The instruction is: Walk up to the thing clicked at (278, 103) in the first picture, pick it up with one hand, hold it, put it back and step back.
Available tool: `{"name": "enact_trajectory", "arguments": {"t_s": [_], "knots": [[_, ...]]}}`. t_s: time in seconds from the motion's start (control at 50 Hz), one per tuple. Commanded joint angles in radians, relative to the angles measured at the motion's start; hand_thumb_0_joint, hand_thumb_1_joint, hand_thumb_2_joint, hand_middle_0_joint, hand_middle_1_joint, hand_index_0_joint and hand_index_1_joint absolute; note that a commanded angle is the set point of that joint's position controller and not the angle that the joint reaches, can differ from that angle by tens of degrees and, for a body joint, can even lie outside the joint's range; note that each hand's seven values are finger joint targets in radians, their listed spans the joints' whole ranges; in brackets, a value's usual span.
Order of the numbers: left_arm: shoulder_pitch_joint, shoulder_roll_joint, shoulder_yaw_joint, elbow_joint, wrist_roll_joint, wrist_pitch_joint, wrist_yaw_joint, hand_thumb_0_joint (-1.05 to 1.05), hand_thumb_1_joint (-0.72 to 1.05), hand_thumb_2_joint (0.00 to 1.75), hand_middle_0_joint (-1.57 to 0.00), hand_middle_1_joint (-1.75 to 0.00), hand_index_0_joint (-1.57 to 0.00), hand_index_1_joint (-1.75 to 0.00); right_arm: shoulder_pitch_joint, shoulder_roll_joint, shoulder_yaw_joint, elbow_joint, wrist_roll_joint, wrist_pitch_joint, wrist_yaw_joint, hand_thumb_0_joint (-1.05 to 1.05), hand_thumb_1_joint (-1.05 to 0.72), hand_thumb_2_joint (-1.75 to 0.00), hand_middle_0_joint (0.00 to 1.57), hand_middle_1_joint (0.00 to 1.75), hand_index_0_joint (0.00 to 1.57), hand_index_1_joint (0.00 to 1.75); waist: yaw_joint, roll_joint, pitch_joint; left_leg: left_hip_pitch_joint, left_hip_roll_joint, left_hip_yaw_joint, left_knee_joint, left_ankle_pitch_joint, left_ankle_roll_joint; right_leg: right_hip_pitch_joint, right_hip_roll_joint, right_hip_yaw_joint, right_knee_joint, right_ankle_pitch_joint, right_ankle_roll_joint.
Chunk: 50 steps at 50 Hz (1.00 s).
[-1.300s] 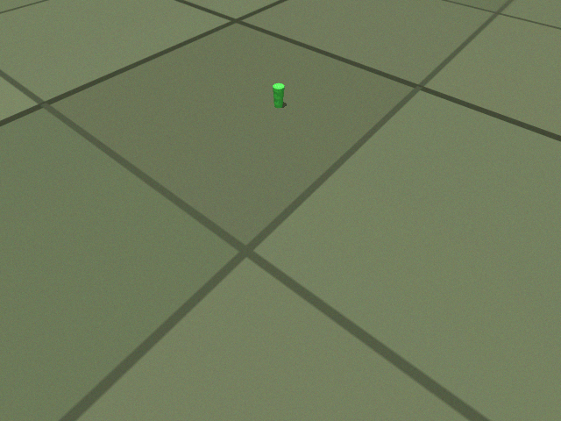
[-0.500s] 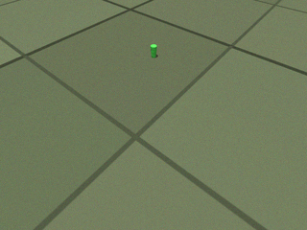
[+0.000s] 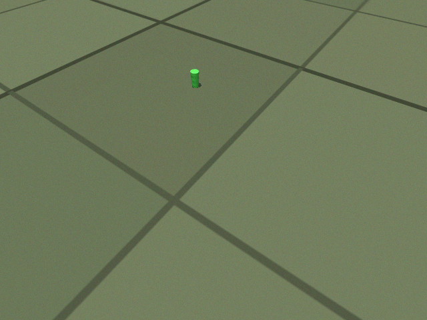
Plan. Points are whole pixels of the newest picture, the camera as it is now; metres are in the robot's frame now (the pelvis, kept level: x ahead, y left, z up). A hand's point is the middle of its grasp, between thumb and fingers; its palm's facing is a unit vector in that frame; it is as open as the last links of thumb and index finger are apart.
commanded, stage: walk up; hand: left
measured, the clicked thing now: (195, 79) +1.98 +0.15 -0.71
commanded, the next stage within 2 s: none
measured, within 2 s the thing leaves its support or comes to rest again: neither
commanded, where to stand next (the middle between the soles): +1.63 -0.04 m, yaw -2 degrees
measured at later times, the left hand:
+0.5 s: hand (115, 297) +0.20 +0.22 -0.15, palm faces +0.04 -0.93 -0.37, open 7.4 cm
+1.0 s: hand (148, 151) +0.62 +0.22 -0.14, palm faces -0.09 -0.91 -0.40, open 7.4 cm
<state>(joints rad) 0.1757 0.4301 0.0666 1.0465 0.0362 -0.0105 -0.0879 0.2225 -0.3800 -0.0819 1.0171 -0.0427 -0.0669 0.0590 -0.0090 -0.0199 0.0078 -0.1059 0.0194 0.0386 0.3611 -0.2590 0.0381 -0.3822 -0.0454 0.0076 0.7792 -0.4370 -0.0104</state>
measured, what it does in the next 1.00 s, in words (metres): walks ahead: right foot, then left foot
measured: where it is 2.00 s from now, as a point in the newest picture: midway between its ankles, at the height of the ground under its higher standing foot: (223, 179)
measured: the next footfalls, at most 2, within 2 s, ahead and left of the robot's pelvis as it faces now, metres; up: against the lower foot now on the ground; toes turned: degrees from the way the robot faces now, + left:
right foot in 0.14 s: +0.16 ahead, -0.19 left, +0.00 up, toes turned -6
left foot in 0.58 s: +0.42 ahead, +0.09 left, +0.00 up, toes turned +7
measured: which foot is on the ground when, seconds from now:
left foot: down 0.00-0.14, up 0.16-0.56, down 0.58-1.00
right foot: up 0.00-0.12, down 0.14-0.62, up 0.64-0.98, down 1.00-1.00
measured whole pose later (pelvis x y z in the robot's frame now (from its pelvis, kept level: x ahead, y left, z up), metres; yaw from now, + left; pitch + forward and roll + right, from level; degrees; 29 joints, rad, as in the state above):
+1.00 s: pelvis +0.50 -0.07 -0.02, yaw -1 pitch -2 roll +2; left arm 0.19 0.46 0.06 0.92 0.01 -0.07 -0.10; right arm 0.36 -0.43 -0.07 0.92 -0.01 -0.07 0.07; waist -0.04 0.00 0.03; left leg 0.01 0.07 0.12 0.50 -0.46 -0.04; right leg -0.47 -0.10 -0.05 0.57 -0.09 -0.02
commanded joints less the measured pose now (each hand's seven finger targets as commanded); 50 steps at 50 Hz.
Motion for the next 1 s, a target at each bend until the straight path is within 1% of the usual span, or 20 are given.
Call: {"name": "enact_trajectory", "arguments": {"t_s": [0.0, 0.06, 0.1, 0.12, 0.14, 0.16, 0.22, 0.26, 0.44, 0.5, 0.54, 0.56, 0.6, 0.62, 0.64, 0.7, 0.78, 0.9, 0.94, 0.98], "knots": [[-0.095, 0.194, 0.049, -0.138, -0.004, -0.049, -0.025, 0.00, 0.90, 0.90, -0.20, -0.30, -0.20, -0.30, -0.122, -0.320, -0.077, -0.121, 0.002, -0.027, -0.007, 0.00, -0.90, -0.90, 0.20, 0.30, 0.20, 0.30, 0.010, 0.210, 0.046, -0.050, 0.257, -0.212, -0.240, -0.392, 0.147, -0.072, -0.060, -0.009, -0.086, 0.081, 0.017], [0.030, 0.194, 0.064, -0.100, -0.010, -0.051, -0.023, 0.00, 0.90, 0.90, -0.20, -0.30, -0.20, -0.30, -0.182, -0.312, -0.075, -0.133, -0.002, -0.017, 0.001, 0.00, -0.90, -0.90, 0.20, 0.30, 0.20, 0.30, 0.084, 0.179, 0.029, -0.253, 0.179, -0.075, -0.103, -0.416, 0.112, 0.246, -0.022, -0.098, -0.205, 0.218, 0.016], [0.255, 0.249, 0.094, -0.022, -0.006, -0.064, 0.004, 0.00, 0.90, 0.90, -0.20, -0.30, -0.20, -0.30, -0.194, -0.242, -0.049, -0.140, -0.010, -0.005, -0.001, 0.00, -0.90, -0.90, 0.20, 0.30, 0.20, 0.30, 0.193, -0.077, -0.040, -0.517, 0.084, 0.022, 0.289, -0.474, 0.072, 0.612, 0.017, -0.116, -0.224, 0.155, 0.001], [0.383, 0.324, 0.119, -0.009, 0.003, -0.071, 0.025, 0.00, 0.90, 0.90, -0.20, -0.30, -0.20, -0.30, -0.159, -0.159, -0.017, -0.155, -0.010, -0.005, 0.002, 0.00, -0.90, -0.90, 0.20, 0.30, 0.20, 0.30, 0.244, -0.361, -0.064, -0.672, -0.037, 0.076, 0.678, -0.448, 0.047, 0.675, -0.110, 0.117, -0.400, -0.182, -0.027], [0.321, 0.387, 0.115, -0.066, 0.006, -0.083, 0.035, 0.00, 0.90, 0.90, -0.20, -0.30, -0.20, -0.30, -0.157, -0.168, -0.013, -0.186, 0.017, -0.004, -0.001, 0.00, -0.90, -0.90, 0.20, 0.30, 0.20, 0.30, 0.206, -0.334, -0.033, -0.733, -0.081, -0.087, 0.846, -0.341, 0.007, 0.508, -0.376, 0.651, -0.701, -0.556, -0.131], [0.155, 0.407, 0.101, -0.126, -0.011, -0.085, 0.036, 0.00, 0.90, 0.90, -0.20, -0.30, -0.20, -0.30, -0.175, -0.258, -0.036, -0.173, 0.014, -0.005, -0.006, 0.00, -0.90, -0.90, 0.20, 0.30, 0.20, 0.30, 0.133, -0.171, 0.082, -0.695, 0.021, -0.187, 0.873, -0.232, 0.001, 0.320, -0.446, 0.762, -0.771, -0.641, -0.210], [0.014, 0.306, 0.079, -0.159, -0.026, -0.099, 0.045, 0.00, 0.90, 0.90, -0.20, -0.30, -0.20, -0.30, -0.057, -0.284, -0.041, -0.098, 0.034, -0.007, 0.011, 0.00, -0.90, -0.90, 0.20, 0.30, 0.20, 0.30, 0.025, -0.084, 0.085, -0.557, 0.077, -0.183, 0.746, -0.047, -0.010, 0.253, -0.272, 0.358, -0.674, -0.273, -0.147], [0.007, 0.281, 0.067, -0.161, -0.030, -0.107, 0.045, 0.00, 0.90, 0.90, -0.20, -0.30, -0.20, -0.30, -0.003, -0.271, -0.047, -0.080, 0.032, 0.005, 0.028, 0.00, -0.90, -0.90, 0.20, 0.30, 0.20, 0.30, 0.005, -0.122, 0.092, -0.474, 0.083, -0.150, 0.673, 0.021, -0.033, 0.161, -0.243, 0.220, -0.693, -0.187, -0.152], [0.091, 0.297, 0.080, -0.173, -0.026, -0.117, 0.041, 0.00, 0.90, 0.90, -0.20, -0.30, -0.20, -0.30, -0.200, -0.223, -0.044, -0.200, 0.017, 0.010, 0.066, 0.00, -0.90, -0.90, 0.20, 0.30, 0.20, 0.30, 0.063, -0.033, 0.118, -0.416, 0.112, -0.027, 0.259, 0.177, -0.041, 0.228, -0.196, 0.031, -0.659, -0.006, -0.154], [0.090, 0.293, 0.068, -0.178, -0.026, -0.104, 0.041, 0.00, 0.90, 0.90, -0.20, -0.30, -0.20, -0.30, -0.183, -0.217, -0.048, -0.195, 0.020, 0.000, 0.059, 0.00, -0.90, -0.90, 0.20, 0.30, 0.20, 0.30, 0.047, -0.031, 0.079, -0.276, 0.091, 0.022, 0.208, 0.136, -0.024, 0.240, -0.205, 0.007, -0.571, 0.113, -0.172], [0.075, 0.287, 0.060, -0.189, -0.028, -0.099, 0.044, 0.00, 0.90, 0.90, -0.20, -0.30, -0.20, -0.30, -0.044, -0.236, -0.063, -0.156, 0.010, -0.007, 0.042, 0.00, -0.90, -0.90, 0.20, 0.30, 0.20, 0.30, -0.029, 0.023, 0.010, -0.084, 0.031, 0.069, 0.147, 0.068, -0.003, 0.231, -0.186, -0.040, -0.322, 0.401, -0.155], [0.118, 0.237, 0.043, -0.195, -0.033, -0.089, 0.047, 0.00, 0.90, 0.90, -0.20, -0.30, -0.20, -0.30, 0.113, -0.285, -0.084, -0.111, -0.008, -0.016, 0.026, 0.00, -0.90, -0.90, 0.20, 0.30, 0.20, 0.30, -0.087, 0.149, -0.091, 0.145, 0.009, 0.042, 0.112, -0.039, 0.045, 0.143, -0.112, -0.097, -0.009, 0.495, -0.118], [0.147, 0.192, 0.023, -0.226, -0.053, -0.090, 0.056, 0.00, 0.90, 0.90, -0.20, -0.30, -0.20, -0.30, 0.224, -0.440, -0.127, -0.132, 0.014, -0.026, 0.002, 0.00, -0.90, -0.90, 0.20, 0.30, 0.20, 0.30, -0.127, 0.344, -0.183, 0.388, 0.408, -0.735, -0.132, -0.335, 0.234, -0.327, 0.102, -0.008, 0.437, -0.068, -0.047], [0.068, 0.258, 0.022, -0.218, -0.040, -0.094, 0.062, 0.00, 0.90, 0.90, -0.20, -0.30, -0.20, -0.30, 0.176, -0.412, -0.126, -0.138, 0.043, -0.024, -0.002, 0.00, -0.90, -0.90, 0.20, 0.30, 0.20, 0.30, -0.116, 0.158, -0.136, 0.285, 0.412, -0.680, -0.145, -0.322, 0.236, -0.329, 0.027, 0.107, 0.484, -0.022, -0.055], [0.083, 0.248, 0.016, -0.206, -0.052, -0.096, 0.055, 0.00, 0.90, 0.90, -0.20, -0.30, -0.20, -0.30, 0.112, -0.367, -0.099, -0.162, 0.044, -0.027, -0.010, 0.00, -0.90, -0.90, 0.20, 0.30, 0.20, 0.30, -0.071, 0.084, -0.080, 0.219, 0.361, -0.476, -0.111, -0.219, 0.193, -0.324, -0.009, 0.128, 0.465, 0.060, -0.052], [0.152, 0.218, 0.025, -0.164, -0.052, -0.083, 0.031, 0.00, 0.90, 0.90, -0.20, -0.30, -0.20, -0.30, 0.011, -0.287, -0.059, -0.192, 0.048, -0.041, -0.013, 0.00, -0.90, -0.90, 0.20, 0.30, 0.20, 0.30, 0.005, 0.150, 0.026, -0.037, 0.279, -0.203, -0.148, -0.060, 0.152, -0.199, -0.079, 0.075, 0.284, 0.135, -0.018], [0.054, 0.190, 0.023, -0.201, -0.034, -0.076, 0.002, 0.00, 0.90, 0.90, -0.20, -0.30, -0.20, -0.30, 0.024, -0.298, -0.057, -0.212, 0.036, -0.057, -0.007, 0.00, -0.90, -0.90, 0.20, 0.30, 0.20, 0.30, -0.016, 0.141, 0.066, -0.048, 0.286, -0.117, -0.182, 0.019, 0.205, -0.206, -0.103, 0.008, 0.048, 0.175, 0.022], [0.000, 0.182, 0.042, -0.190, -0.034, -0.080, -0.009, 0.00, 0.90, 0.90, -0.20, -0.30, -0.20, -0.30, 0.003, -0.309, -0.056, -0.216, 0.043, -0.051, -0.001, 0.00, -0.90, -0.90, 0.20, 0.30, 0.20, 0.30, 0.015, 0.144, 0.033, -0.129, 0.242, -0.021, -0.096, 0.023, 0.138, 0.051, -0.056, -0.072, -0.163, 0.395, -0.012], [0.048, 0.188, 0.048, -0.166, -0.034, -0.078, -0.005, 0.00, 0.90, 0.90, -0.20, -0.30, -0.20, -0.30, -0.008, -0.306, -0.054, -0.215, 0.041, -0.042, -0.007, 0.00, -0.90, -0.90, 0.20, 0.30, 0.20, 0.30, 0.055, 0.085, 0.025, -0.169, 0.219, 0.014, 0.017, 0.035, 0.116, 0.165, -0.032, -0.100, -0.191, 0.375, -0.021], [0.246, 0.261, 0.088, -0.119, -0.028, -0.091, 0.016, 0.00, 0.90, 0.90, -0.20, -0.30, -0.20, -0.30, 0.050, -0.242, -0.026, -0.209, 0.032, -0.040, -0.010, 0.00, -0.90, -0.90, 0.20, 0.30, 0.20, 0.30, 0.156, -0.122, -0.099, -0.288, 0.110, 0.077, 0.491, 0.170, 0.065, 0.489, -0.020, -0.049, -0.252, 0.162, -0.061]]}}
